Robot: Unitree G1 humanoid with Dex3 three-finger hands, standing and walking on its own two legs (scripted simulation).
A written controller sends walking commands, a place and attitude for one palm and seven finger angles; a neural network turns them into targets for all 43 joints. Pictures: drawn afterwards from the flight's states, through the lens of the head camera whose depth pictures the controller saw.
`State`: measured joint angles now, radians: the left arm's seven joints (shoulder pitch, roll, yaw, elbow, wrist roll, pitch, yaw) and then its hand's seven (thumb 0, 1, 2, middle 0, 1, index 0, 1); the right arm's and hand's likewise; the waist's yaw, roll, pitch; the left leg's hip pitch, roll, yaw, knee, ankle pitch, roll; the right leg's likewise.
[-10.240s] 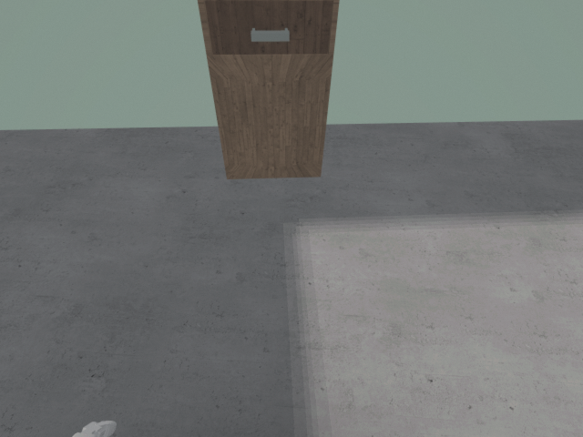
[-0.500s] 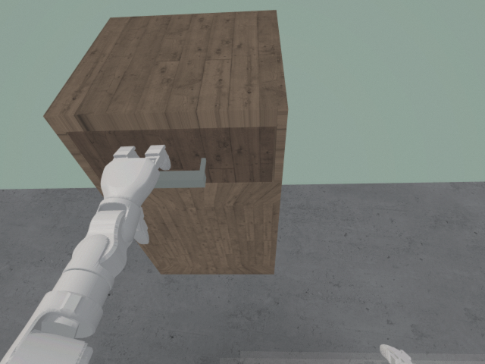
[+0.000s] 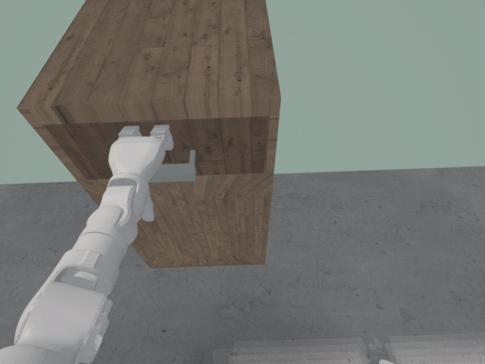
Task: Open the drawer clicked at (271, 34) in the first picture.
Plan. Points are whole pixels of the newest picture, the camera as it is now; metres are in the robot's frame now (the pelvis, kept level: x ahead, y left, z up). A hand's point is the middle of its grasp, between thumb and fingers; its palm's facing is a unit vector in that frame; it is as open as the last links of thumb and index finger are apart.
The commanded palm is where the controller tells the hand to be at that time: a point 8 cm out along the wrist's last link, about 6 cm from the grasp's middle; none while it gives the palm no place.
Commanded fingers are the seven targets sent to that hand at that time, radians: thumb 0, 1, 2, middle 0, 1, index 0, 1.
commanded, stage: move the hooked fingers above the handle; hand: left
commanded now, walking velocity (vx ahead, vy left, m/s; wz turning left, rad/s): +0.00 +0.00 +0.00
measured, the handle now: (164, 164) +0.51 +0.18 -0.02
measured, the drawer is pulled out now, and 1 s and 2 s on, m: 0.00 0.00 0.00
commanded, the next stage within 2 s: lower the fingers behind the handle in 0.80 s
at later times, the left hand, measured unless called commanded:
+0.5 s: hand (150, 169) +0.45 +0.19 +0.03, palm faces -0.01 -0.01 -1.00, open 13.8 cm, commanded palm +0.42 +0.19 +0.10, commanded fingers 0.00 -0.50 0.30 -0.30 -1.20 -0.30 -1.20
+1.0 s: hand (153, 170) +0.45 +0.18 +0.03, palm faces -0.04 -0.01 -1.00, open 13.8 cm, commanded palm +0.43 +0.19 +0.09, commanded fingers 0.00 -0.50 0.30 -0.30 -1.20 -0.30 -1.20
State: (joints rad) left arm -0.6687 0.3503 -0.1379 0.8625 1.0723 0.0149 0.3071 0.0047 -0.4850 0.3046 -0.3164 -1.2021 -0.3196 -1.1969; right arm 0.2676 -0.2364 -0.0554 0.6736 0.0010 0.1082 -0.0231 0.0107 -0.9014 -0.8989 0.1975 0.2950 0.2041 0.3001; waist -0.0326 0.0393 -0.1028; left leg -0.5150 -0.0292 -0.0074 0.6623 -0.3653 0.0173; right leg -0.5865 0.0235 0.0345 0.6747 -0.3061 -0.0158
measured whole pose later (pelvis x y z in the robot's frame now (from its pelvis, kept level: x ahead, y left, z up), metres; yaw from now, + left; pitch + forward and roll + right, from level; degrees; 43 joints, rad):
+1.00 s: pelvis +0.00 +0.00 +0.00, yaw +0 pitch +14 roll +0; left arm -0.73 0.34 -0.14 0.95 1.07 0.04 0.32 0.00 -0.49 0.30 -0.32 -1.20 -0.32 -1.20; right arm 0.28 -0.24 -0.06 0.67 0.00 0.10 -0.02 0.01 -0.90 -0.90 0.20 0.29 0.20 0.30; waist -0.05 0.04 -0.11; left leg -0.53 -0.02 -0.01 0.67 -0.37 0.02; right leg -0.60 0.03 0.03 0.67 -0.31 -0.02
